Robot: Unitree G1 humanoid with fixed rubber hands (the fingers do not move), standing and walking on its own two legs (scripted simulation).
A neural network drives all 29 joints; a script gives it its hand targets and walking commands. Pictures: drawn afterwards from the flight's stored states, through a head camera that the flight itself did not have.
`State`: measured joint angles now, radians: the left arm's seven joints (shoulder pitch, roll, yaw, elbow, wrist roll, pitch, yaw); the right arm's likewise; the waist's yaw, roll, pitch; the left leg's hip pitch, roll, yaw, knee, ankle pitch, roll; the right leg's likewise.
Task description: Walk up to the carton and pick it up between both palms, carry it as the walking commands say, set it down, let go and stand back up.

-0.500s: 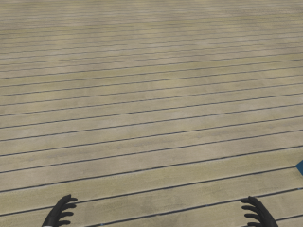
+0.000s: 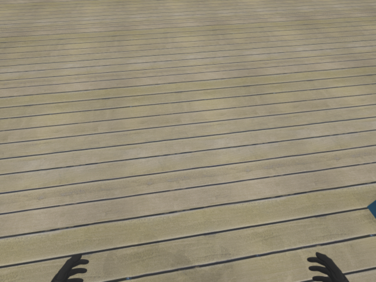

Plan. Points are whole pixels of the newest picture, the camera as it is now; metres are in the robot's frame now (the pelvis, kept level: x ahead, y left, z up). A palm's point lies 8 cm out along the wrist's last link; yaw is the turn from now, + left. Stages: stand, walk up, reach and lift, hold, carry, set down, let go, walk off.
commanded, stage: stand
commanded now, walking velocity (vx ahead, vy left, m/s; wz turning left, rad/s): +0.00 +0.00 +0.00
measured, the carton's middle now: out of the picture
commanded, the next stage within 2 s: walk up in 1.30 s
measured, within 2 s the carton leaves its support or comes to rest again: neither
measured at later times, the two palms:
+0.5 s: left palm out of the picture +0.11 +0.30 -0.09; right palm out of the picture +0.10 -0.30 -0.09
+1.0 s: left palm out of the picture +0.08 +0.30 -0.10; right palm out of the picture +0.07 -0.31 -0.09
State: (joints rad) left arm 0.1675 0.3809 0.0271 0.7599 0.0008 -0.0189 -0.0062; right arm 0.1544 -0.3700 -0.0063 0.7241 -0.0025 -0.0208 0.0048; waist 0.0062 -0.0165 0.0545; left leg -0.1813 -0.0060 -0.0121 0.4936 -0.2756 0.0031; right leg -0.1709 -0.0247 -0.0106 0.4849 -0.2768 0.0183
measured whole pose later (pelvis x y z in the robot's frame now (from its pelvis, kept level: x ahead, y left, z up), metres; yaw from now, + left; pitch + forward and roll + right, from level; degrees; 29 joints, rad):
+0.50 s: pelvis -0.01 +0.00 +0.01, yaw +0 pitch -3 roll +0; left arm 0.14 0.38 0.02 0.92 0.00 -0.02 0.00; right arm 0.14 -0.37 0.00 0.91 0.00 -0.02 0.00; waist 0.00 -0.01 0.06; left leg -0.13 0.00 -0.01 0.39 -0.22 0.00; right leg -0.12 -0.02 -0.01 0.39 -0.22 0.02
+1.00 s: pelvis -0.01 +0.00 +0.01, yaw -1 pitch -3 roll +0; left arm 0.15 0.37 0.02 1.01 -0.01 -0.02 0.01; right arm 0.15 -0.37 -0.01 0.99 0.00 -0.02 -0.01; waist 0.00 -0.01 0.06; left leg -0.12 0.00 -0.01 0.35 -0.18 0.00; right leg -0.11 -0.02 -0.01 0.35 -0.19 0.01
